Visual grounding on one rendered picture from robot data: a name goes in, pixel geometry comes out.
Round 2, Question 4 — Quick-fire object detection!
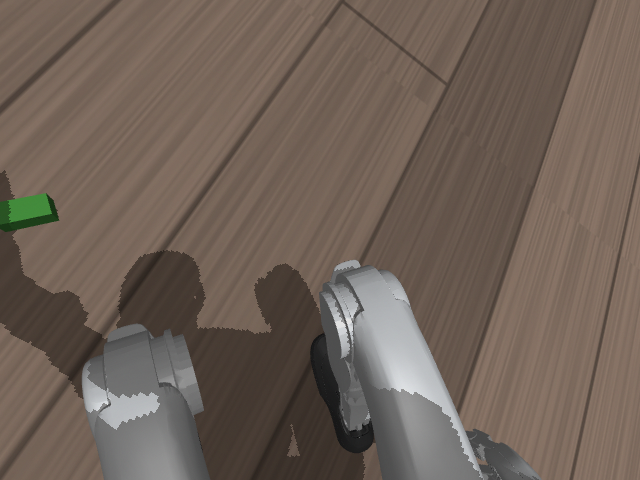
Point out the right robot hand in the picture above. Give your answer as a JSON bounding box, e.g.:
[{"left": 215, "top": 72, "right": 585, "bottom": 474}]
[{"left": 465, "top": 429, "right": 542, "bottom": 480}]

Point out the small box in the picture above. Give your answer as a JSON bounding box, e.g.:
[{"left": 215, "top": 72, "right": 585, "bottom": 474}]
[{"left": 0, "top": 193, "right": 59, "bottom": 232}]

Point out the right robot foot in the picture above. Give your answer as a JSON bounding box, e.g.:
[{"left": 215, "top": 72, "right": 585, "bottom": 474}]
[{"left": 310, "top": 333, "right": 374, "bottom": 453}]

